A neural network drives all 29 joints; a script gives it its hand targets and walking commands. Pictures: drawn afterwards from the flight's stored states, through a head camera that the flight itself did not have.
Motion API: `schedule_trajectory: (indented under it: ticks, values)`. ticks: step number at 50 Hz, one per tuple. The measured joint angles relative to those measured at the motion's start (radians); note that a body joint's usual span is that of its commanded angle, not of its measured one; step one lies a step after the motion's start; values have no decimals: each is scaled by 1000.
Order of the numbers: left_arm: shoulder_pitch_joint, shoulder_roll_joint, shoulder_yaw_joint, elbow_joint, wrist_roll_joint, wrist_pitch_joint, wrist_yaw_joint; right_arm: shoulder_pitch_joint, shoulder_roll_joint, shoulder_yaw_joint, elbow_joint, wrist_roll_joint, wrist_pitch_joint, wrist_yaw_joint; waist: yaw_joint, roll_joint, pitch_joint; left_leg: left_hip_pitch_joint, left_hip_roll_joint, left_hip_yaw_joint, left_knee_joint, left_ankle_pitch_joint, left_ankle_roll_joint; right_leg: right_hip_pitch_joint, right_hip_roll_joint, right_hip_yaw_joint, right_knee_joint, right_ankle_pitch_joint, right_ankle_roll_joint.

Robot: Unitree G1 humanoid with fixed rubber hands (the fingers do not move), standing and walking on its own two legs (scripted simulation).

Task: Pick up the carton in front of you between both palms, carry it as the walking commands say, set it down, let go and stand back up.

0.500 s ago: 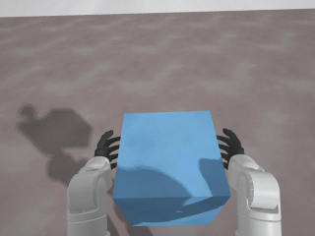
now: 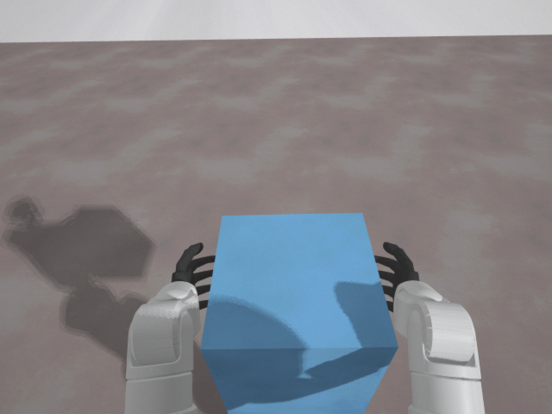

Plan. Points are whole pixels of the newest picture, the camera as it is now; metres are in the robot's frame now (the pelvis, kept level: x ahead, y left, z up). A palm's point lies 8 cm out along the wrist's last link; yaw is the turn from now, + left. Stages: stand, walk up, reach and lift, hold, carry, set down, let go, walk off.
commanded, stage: carry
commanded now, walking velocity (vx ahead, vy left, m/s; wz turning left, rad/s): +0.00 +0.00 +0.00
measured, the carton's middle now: (293, 317) +0.27 +0.00 +0.00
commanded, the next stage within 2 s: hold in 1.54 s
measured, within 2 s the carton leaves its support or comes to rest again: neither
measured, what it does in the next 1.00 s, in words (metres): shifts its weight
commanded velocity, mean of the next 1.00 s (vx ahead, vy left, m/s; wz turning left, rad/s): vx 0.00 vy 0.00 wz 0.00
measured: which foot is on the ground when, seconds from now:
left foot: down 0.00-1.00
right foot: down 0.00-1.00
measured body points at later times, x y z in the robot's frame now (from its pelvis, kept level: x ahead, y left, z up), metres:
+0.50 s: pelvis -0.04 -0.01 +0.00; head -0.07 -0.01 +0.45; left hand +0.26 +0.14 +0.04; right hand +0.26 -0.16 +0.04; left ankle +0.02 +0.10 -0.73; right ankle -0.08 -0.12 -0.73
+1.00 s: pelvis -0.05 -0.02 +0.00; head -0.07 -0.02 +0.45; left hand +0.26 +0.13 +0.04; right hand +0.26 -0.17 +0.04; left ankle +0.02 +0.10 -0.73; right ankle -0.08 -0.12 -0.73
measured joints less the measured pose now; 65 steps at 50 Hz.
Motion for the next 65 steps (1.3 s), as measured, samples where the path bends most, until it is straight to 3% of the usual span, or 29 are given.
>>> schedule_trajectory:
  ticks: [14, 25, 30, 38, 65]
  values:
    - [5, 1, 10, 181, 51, -186, -34, -2, 0, -3, 185, -60, -182, 35, 7, 6, 3, 11, 11, -4, -37, 51, -6, 0, 16, -4, -14, 36, -18]
    - [-87, -16, 92, 436, 131, -403, -67, -95, 17, -89, 440, -137, -397, 68, 0, 10, 28, -1, 19, -9, -63, 95, -7, -21, 27, -9, -19, 66, -31]
    - [-111, -22, 119, 470, 140, -470, -70, -122, 24, -115, 479, -147, -465, 70, 0, 9, 45, -8, 21, -10, -69, 108, -8, -32, 29, -10, -15, 72, -35]
    - [-84, -16, 86, 394, 113, -439, -61, -94, 17, -83, 403, -120, -436, 63, 4, 7, 45, -16, 24, -12, -65, 108, -11, -41, 31, -11, -7, 68, -39]
    - [-76, -14, 81, 392, 112, -415, -60, -87, 15, -77, 400, -121, -411, 63, 2, 7, 40, -15, 36, -16, -63, 111, -28, -44, 44, -13, 2, 61, -55]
